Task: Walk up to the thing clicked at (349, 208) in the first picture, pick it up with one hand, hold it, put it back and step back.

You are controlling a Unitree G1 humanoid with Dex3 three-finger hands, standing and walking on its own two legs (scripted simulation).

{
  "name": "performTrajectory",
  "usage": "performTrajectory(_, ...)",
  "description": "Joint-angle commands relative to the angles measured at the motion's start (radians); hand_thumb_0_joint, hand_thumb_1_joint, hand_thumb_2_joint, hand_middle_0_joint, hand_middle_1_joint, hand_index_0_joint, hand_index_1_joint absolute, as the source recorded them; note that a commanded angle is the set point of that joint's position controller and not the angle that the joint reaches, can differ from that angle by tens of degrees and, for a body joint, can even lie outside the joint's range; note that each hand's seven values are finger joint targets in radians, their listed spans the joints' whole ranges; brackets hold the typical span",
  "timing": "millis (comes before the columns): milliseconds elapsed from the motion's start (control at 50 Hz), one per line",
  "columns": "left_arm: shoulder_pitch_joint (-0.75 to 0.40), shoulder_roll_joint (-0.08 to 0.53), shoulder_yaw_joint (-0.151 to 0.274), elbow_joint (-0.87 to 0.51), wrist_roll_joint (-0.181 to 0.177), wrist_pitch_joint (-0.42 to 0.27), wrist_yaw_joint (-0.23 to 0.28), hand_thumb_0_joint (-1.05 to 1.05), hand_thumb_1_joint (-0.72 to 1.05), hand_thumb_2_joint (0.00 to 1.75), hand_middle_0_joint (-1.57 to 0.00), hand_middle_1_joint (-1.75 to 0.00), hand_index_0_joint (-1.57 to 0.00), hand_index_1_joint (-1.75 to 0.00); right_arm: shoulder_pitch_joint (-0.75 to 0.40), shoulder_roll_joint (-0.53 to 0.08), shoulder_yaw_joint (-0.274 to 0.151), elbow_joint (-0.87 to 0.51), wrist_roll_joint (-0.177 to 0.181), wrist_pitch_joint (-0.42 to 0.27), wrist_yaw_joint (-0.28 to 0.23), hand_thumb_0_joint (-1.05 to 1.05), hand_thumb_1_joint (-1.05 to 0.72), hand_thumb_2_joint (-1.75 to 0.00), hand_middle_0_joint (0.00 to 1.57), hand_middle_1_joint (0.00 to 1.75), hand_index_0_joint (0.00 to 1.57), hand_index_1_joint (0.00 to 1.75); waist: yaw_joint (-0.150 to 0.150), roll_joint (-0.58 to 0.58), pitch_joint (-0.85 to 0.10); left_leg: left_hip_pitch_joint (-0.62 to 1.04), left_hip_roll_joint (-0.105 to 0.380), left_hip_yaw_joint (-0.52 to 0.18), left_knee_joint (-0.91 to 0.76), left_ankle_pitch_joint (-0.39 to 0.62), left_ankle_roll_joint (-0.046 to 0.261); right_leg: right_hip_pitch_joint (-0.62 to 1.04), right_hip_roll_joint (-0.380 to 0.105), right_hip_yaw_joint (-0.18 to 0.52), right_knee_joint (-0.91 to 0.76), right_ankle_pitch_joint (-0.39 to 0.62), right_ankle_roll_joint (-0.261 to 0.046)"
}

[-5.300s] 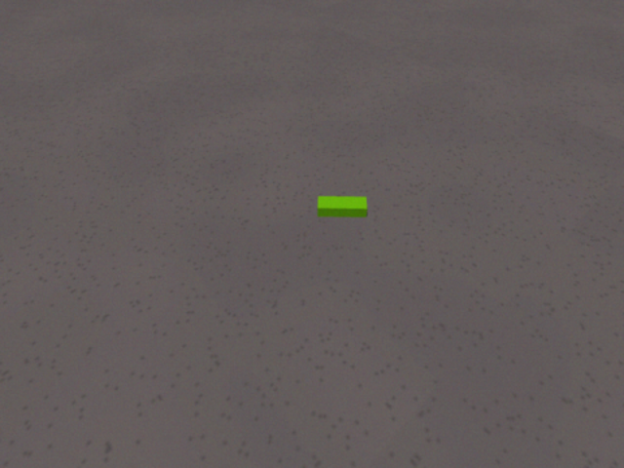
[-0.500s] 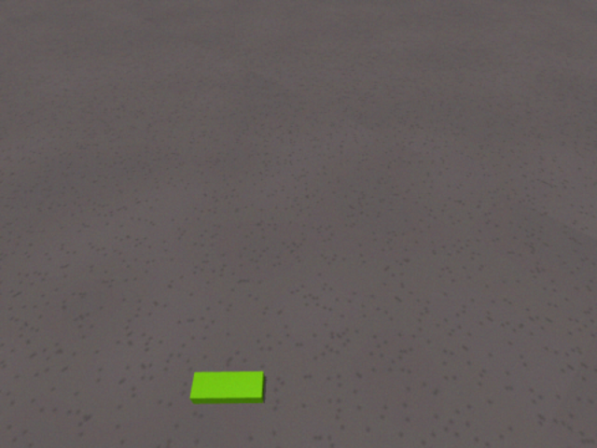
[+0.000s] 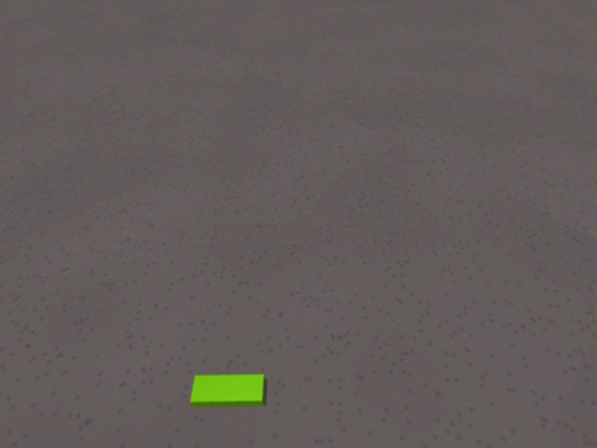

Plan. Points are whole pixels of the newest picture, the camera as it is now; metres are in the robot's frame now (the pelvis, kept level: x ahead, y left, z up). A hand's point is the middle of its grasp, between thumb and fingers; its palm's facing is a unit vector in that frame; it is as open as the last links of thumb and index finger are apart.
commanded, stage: walk up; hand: left
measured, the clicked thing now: (229, 390) +0.45 +0.28 -0.75
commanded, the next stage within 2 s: none
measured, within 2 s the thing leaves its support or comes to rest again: neither
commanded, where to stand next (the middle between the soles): +0.06 +0.01 m, yaw +1 degrees
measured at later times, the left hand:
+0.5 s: hand out of the picture +0.06 +0.29 -0.16, palm faces +0.00 -0.92 -0.38, open 7.4 cm
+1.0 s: hand out of the picture +0.17 +0.31 -0.19, palm faces -0.08 -0.93 -0.35, open 7.4 cm
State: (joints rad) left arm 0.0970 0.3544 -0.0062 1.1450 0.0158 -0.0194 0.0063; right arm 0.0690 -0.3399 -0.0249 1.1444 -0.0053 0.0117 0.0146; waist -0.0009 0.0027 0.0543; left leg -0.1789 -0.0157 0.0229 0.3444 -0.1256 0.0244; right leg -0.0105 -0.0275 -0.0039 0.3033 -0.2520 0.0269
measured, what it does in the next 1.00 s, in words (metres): steps on the spot: left foot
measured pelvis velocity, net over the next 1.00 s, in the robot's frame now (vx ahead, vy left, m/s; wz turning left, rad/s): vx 0.07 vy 0.03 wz -0.03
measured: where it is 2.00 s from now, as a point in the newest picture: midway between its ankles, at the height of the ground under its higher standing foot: outside the picture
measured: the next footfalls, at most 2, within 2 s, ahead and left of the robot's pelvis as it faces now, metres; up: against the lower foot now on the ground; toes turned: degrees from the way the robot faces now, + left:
left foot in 0.58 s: +0.15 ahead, +0.17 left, +0.00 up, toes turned +2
right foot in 1.08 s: +0.09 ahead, -0.13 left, +0.00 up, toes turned +3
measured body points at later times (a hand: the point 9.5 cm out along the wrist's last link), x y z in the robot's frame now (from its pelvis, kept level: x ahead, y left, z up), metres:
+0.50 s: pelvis +0.03 +0.02 -0.01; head +0.02 +0.02 +0.44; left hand +0.06 +0.33 -0.13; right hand +0.09 -0.30 -0.13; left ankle +0.05 +0.12 -0.73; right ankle -0.05 -0.13 -0.75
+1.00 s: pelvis +0.07 +0.03 -0.02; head +0.16 +0.06 +0.42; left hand +0.17 +0.35 -0.16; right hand +0.16 -0.30 -0.11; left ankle +0.11 +0.16 -0.75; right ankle +0.08 -0.15 -0.69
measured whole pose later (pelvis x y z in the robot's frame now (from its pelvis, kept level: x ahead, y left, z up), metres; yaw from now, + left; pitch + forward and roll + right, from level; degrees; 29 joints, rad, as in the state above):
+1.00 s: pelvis +0.07 +0.03 -0.02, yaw -1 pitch -2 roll +0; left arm 0.14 0.46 0.07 0.86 0.00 0.10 -0.02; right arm 0.15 -0.38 -0.06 0.86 -0.01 -0.02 -0.05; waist 0.01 -0.08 0.23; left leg -0.32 0.06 0.04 0.62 -0.27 0.00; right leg -0.48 0.03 0.17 1.06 -0.43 0.02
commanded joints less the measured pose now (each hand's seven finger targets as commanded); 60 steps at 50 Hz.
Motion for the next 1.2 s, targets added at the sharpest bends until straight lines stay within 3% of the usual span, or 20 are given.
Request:
performTrajectory(0,-0.041,0.217,0.045,-0.053,0.000,-0.018,0.016,0.00,0.90,0.90,-0.20,-0.30,-0.20,-0.30,-0.055,-0.215,-0.034,-0.062,-0.004,-0.025,-0.012,0.00,-0.90,-0.90,0.20,0.30,0.20,0.30,-0.007,0.003,-0.087,0.105,0.125,-0.117,-0.040,0.110,0.010,-0.089,-0.100,0.055,-0.053,0.168,-0.037)
performTrajectory(180,-0.032,0.217,0.048,-0.061,0.004,-0.015,0.011,0.00,0.90,0.90,-0.20,-0.30,-0.20,-0.30,-0.051,-0.222,-0.033,-0.061,-0.006,-0.029,-0.013,0.00,-0.90,-0.90,0.20,0.30,0.20,0.30,-0.005,0.027,-0.092,0.077,0.132,-0.144,-0.080,0.002,0.008,-0.073,-0.091,0.050,-0.044,0.100,-0.046)
performTrajectory(300,-0.026,0.217,0.049,-0.063,0.002,-0.019,0.015,0.00,0.90,0.90,-0.20,-0.30,-0.20,-0.30,-0.041,-0.209,-0.031,-0.067,-0.005,-0.030,-0.013,0.00,-0.90,-0.90,0.20,0.30,0.20,0.30,-0.006,-0.007,-0.097,0.108,0.120,-0.112,-0.026,0.164,0.011,-0.077,-0.103,0.056,-0.059,0.203,-0.035)
performTrajectory(340,0.128,0.291,0.085,-0.070,0.017,-0.029,0.010,0.00,0.90,0.90,-0.20,-0.30,-0.20,-0.30,-0.010,-0.276,-0.077,-0.125,-0.027,-0.019,0.015,0.00,-0.90,-0.90,0.20,0.30,0.20,0.30,0.031,-0.021,-0.075,-0.073,0.059,-0.081,0.104,-0.396,0.048,-0.016,-0.132,0.145,-0.040,-0.306,-0.122)
performTrajectory(380,0.137,0.355,0.121,-0.093,0.028,-0.033,0.015,0.00,0.90,0.90,-0.20,-0.30,-0.20,-0.30,-0.063,-0.248,-0.077,-0.172,-0.041,-0.009,0.033,0.00,-0.90,-0.90,0.20,0.30,0.20,0.30,0.064,-0.143,0.073,-0.339,0.041,-0.033,0.357,-0.329,0.004,-0.022,-0.308,0.361,-0.185,-0.537,-0.221)
performTrajectory(440,0.084,0.333,0.130,-0.161,0.032,-0.051,0.020,0.00,0.90,0.90,-0.20,-0.30,-0.20,-0.30,-0.016,-0.245,-0.083,-0.202,-0.035,-0.015,0.053,0.00,-0.90,-0.90,0.20,0.30,0.20,0.30,0.031,-0.128,0.162,-0.451,0.118,-0.111,0.431,-0.269,-0.010,-0.001,-0.353,0.347,-0.180,-0.252,-0.272)
performTrajectory(500,0.048,0.305,0.121,-0.209,0.027,-0.053,0.005,0.00,0.90,0.90,-0.20,-0.30,-0.20,-0.30,0.040,-0.220,-0.082,-0.219,-0.026,-0.036,0.054,0.00,-0.90,-0.90,0.20,0.30,0.20,0.30,-0.003,-0.183,0.095,-0.294,0.103,-0.064,0.302,-0.304,-0.015,0.014,-0.273,0.165,-0.041,0.217,-0.223)
performTrajectory(540,-0.001,0.272,0.107,-0.224,0.010,-0.031,-0.005,0.00,0.90,0.90,-0.20,-0.30,-0.20,-0.30,0.186,-0.206,-0.088,-0.164,-0.019,-0.056,0.036,0.00,-0.90,-0.90,0.20,0.30,0.20,0.30,-0.082,-0.130,0.015,0.040,0.011,0.040,0.056,-0.027,-0.010,-0.128,-0.122,-0.037,0.249,0.397,-0.127)
performTrajectory(560,0.031,0.204,0.092,-0.229,0.000,-0.018,-0.007,0.00,0.90,0.90,-0.20,-0.30,-0.20,-0.30,0.293,-0.272,-0.112,-0.126,-0.019,-0.064,0.014,0.00,-0.90,-0.90,0.20,0.30,0.20,0.30,-0.114,0.068,-0.035,0.194,0.061,-0.055,-0.012,0.119,-0.001,-0.250,-0.031,-0.103,0.509,0.214,-0.068)
performTrajectory(580,0.104,0.131,0.073,-0.235,-0.005,0.001,-0.005,0.00,0.90,0.90,-0.20,-0.30,-0.20,-0.30,0.330,-0.365,-0.134,-0.127,-0.031,-0.072,-0.010,0.00,-0.90,-0.90,0.20,0.30,0.20,0.30,-0.097,0.295,-0.067,0.283,0.280,-0.393,-0.052,0.281,0.050,-0.431,0.115,-0.008,0.657,-0.318,-0.023)
performTrajectory(600,0.171,0.208,0.093,-0.206,-0.013,0.031,0.007,0.00,0.90,0.90,-0.20,-0.30,-0.20,-0.30,0.257,-0.403,-0.132,-0.168,-0.020,-0.076,-0.025,0.00,-0.90,-0.90,0.20,0.30,0.20,0.30,-0.055,0.142,-0.126,0.183,0.387,-0.566,-0.083,0.102,0.152,-0.367,0.061,0.138,0.678,-0.343,-0.048)
performTrajectory(620,0.167,0.256,0.096,-0.192,-0.017,0.047,0.006,0.00,0.90,0.90,-0.20,-0.30,-0.20,-0.30,0.179,-0.406,-0.131,-0.193,-0.011,-0.075,-0.030,0.00,-0.90,-0.90,0.20,0.30,0.20,0.30,-0.033,0.106,-0.065,0.028,0.406,-0.536,-0.082,-0.004,0.214,-0.323,0.005,0.141,0.744,-0.337,-0.062)
performTrajectory(740,0.178,0.265,0.120,-0.248,0.002,0.109,-0.018,0.00,0.90,0.90,-0.20,-0.30,-0.20,-0.30,0.190,-0.345,-0.118,-0.227,0.005,-0.069,-0.090,0.00,-0.90,-0.90,0.20,0.30,0.20,0.30,-0.003,0.058,-0.043,0.054,0.335,-0.243,0.054,0.484,0.169,-0.436,0.027,0.213,0.906,-0.220,-0.037)
performTrajectory(900,0.135,0.237,0.116,-0.327,-0.014,0.111,-0.017,0.00,0.90,0.90,-0.20,-0.30,-0.20,-0.30,0.138,-0.327,-0.110,-0.323,-0.001,-0.055,-0.093,0.00,-0.90,-0.90,0.20,0.30,0.20,0.30,-0.009,0.172,-0.046,0.017,0.307,-0.137,0.148,0.574,0.215,-0.499,0.060,0.181,0.846,-0.179,-0.006)
performTrajectory(1000,0.152,0.246,0.120,-0.332,-0.015,0.083,-0.013,0.00,0.90,0.90,-0.20,-0.30,-0.20,-0.30,0.069,-0.329,-0.104,-0.391,-0.006,-0.022,-0.067,0.00,-0.90,-0.90,0.20,0.30,0.20,0.30,-0.002,0.222,-0.158,0.001,0.258,-0.088,0.292,0.437,0.177,-0.316,0.022,0.040,0.498,-0.154,-0.016)
performTrajectory(1060,0.203,0.248,0.136,-0.307,-0.002,0.064,-0.008,0.00,0.90,0.90,-0.20,-0.30,-0.20,-0.30,0.052,-0.294,-0.086,-0.409,0.010,0.009,-0.052,0.00,-0.90,-0.90,0.20,0.30,0.20,0.30,0.048,0.127,-0.152,-0.095,0.186,-0.048,0.475,0.293,0.104,-0.172,0.040,-0.002,0.177,0.104,-0.038)
performTrajectory(1080,0.174,0.314,0.153,-0.330,0.012,0.053,-0.005,0.00,0.90,0.90,-0.20,-0.30,-0.20,-0.30,0.103,-0.250,-0.069,-0.411,0.020,0.017,-0.048,0.00,-0.90,-0.90,0.20,0.30,0.20,0.30,0.029,-0.060,-0.152,-0.212,0.109,-0.020,0.607,0.043,0.053,-0.120,-0.080,0.174,0.189,0.428,-0.076)
performTrajectory(1100,0.144,0.374,0.163,-0.373,0.017,0.051,-0.004,0.00,0.90,0.90,-0.20,-0.30,-0.20,-0.30,0.100,-0.182,-0.051,-0.433,0.029,0.024,-0.056,0.00,-0.90,-0.90,0.20,0.30,0.20,0.30,0.028,-0.271,-0.116,-0.396,-0.078,-0.032,0.779,-0.537,0.003,-0.098,-0.268,0.431,0.180,0.726,-0.194)
performTrajectory(1120,0.119,0.438,0.166,-0.405,0.026,0.051,0.002,0.00,0.90,0.90,-0.20,-0.30,-0.20,-0.30,0.073,-0.222,-0.071,-0.433,0.024,0.029,-0.085,0.00,-0.90,-0.90,0.20,0.30,0.20,0.30,0.065,-0.324,-0.148,-0.345,-0.068,-0.165,0.934,-0.665,-0.010,-0.210,-0.384,0.604,0.143,0.785,-0.362)
performTrajectory(1180,0.024,0.295,0.144,-0.425,0.012,0.054,0.013,0.00,0.90,0.90,-0.20,-0.30,-0.20,-0.30,0.116,-0.280,-0.086,-0.367,0.040,0.022,-0.076,0.00,-0.90,-0.90,0.20,0.30,0.20,0.30,0.005,-0.165,-0.096,-0.345,-0.083,-0.212,1.027,-0.477,-0.019,-0.217,-0.206,0.289,0.250,0.684,-0.277)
